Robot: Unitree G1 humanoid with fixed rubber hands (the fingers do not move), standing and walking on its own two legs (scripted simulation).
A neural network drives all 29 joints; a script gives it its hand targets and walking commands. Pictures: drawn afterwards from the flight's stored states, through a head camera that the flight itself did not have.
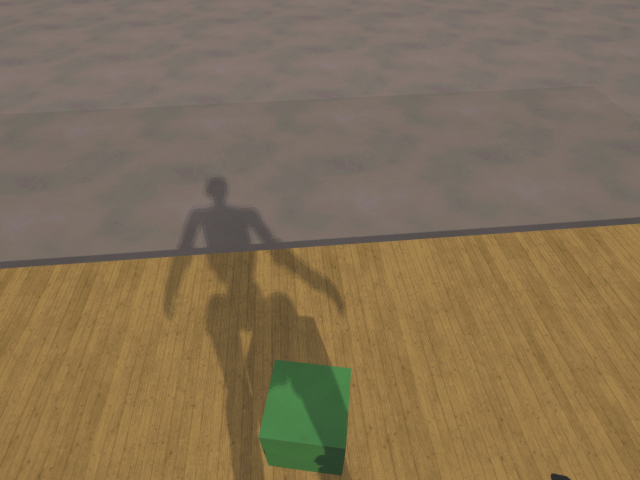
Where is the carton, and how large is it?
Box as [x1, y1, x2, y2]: [259, 360, 350, 475]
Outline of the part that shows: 275,360 259,433 259,439 268,464 341,475 345,450 350,368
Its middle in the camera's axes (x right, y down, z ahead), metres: -0.03 +0.51 +1.08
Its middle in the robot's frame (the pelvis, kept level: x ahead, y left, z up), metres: +0.44 +0.04 -0.66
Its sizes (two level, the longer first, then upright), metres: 0.210 0.200 0.250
